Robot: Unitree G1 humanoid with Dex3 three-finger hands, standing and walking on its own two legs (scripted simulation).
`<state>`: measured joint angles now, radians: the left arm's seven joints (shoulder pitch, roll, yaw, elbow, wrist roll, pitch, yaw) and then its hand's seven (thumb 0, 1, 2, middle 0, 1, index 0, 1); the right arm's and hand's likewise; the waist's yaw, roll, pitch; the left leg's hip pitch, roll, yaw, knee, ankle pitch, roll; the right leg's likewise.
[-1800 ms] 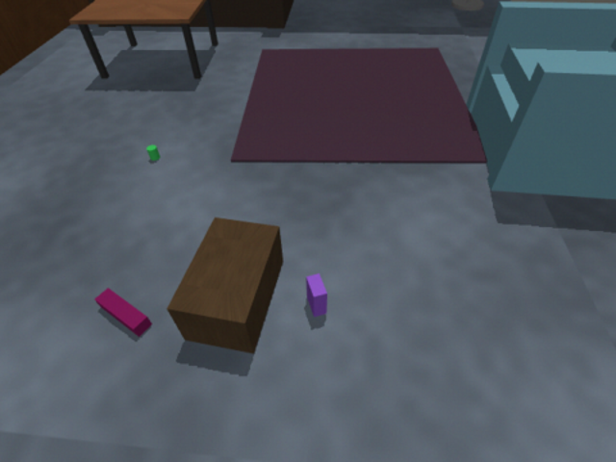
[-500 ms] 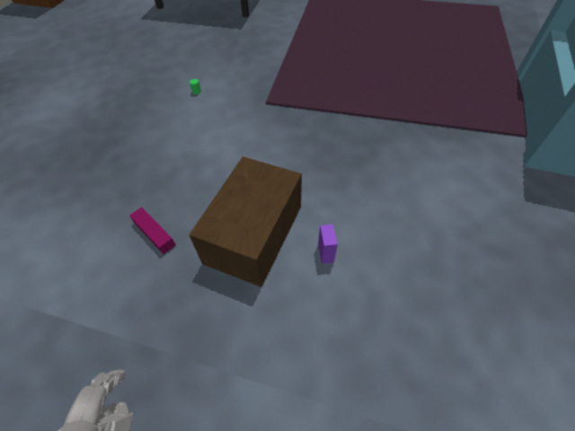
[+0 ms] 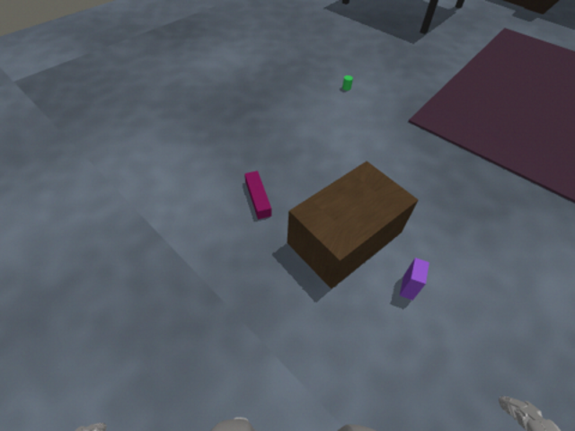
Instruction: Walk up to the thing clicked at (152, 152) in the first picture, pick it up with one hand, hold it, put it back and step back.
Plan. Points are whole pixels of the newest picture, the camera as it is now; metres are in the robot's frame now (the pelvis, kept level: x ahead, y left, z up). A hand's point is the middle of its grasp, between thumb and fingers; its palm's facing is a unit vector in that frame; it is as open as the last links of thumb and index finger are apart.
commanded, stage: walk up
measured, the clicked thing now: (347, 82) +1.99 -0.30 -0.72
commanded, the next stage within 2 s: stand in 1.98 s
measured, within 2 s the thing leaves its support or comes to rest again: neither
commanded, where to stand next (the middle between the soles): +0.09 +0.02 m, yaw +36 degrees
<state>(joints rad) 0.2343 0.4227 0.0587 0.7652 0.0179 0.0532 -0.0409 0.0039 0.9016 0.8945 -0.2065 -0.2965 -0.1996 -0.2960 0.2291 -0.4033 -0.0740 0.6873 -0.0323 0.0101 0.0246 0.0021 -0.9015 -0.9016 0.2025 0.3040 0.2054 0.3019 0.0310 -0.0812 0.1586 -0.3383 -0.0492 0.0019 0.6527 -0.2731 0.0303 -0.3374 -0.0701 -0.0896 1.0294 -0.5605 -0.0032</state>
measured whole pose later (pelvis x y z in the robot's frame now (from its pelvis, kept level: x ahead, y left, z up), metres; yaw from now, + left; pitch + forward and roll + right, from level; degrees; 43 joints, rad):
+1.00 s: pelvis -0.01 -0.01 +0.00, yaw +34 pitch -3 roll +1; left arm 0.23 0.37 0.03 0.82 0.04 -0.01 -0.03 0.00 0.90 0.89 -0.21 -0.30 -0.20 -0.30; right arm 0.24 -0.42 -0.05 0.82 0.00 -0.01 0.00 0.00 -0.90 -0.90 0.20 0.30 0.21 0.30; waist 0.04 0.00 0.12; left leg -0.43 -0.03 -0.02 0.95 -0.51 0.03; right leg -0.35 -0.11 -0.09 0.73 -0.34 -0.01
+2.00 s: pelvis +0.02 +0.00 +0.03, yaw +39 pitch -2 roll +0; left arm 0.07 0.36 0.01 1.14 0.00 -0.01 -0.02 0.00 0.90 0.89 -0.21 -0.30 -0.20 -0.30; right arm 0.08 -0.36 0.01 1.13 0.00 -0.02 0.00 0.00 -0.90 -0.90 0.20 0.30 0.21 0.30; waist 0.01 0.00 0.05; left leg -0.16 -0.01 -0.08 0.38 -0.18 -0.01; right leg -0.11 -0.05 -0.08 0.37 -0.21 0.02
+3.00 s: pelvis +0.03 -0.01 +0.03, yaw +38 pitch -2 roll +0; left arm 0.09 0.35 0.00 1.14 0.00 -0.01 -0.01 0.00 0.90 0.89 -0.21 -0.30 -0.20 -0.30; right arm 0.08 -0.35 0.01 1.14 0.00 -0.01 0.00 0.00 -0.90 -0.90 0.20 0.30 0.21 0.30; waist 0.01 0.00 0.05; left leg -0.12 0.01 -0.05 0.30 -0.16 -0.03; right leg -0.10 -0.02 -0.05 0.32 -0.19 0.00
